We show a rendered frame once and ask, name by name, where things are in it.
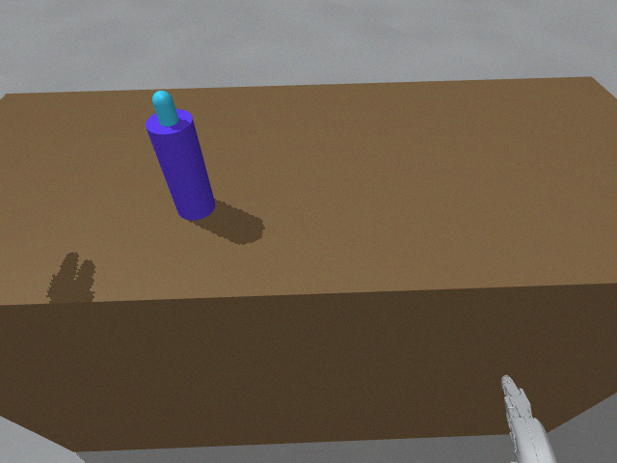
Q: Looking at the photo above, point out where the right robot hand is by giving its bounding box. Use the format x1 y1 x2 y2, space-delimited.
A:
501 375 557 463

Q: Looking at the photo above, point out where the bottle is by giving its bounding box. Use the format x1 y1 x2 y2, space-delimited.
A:
146 91 215 221

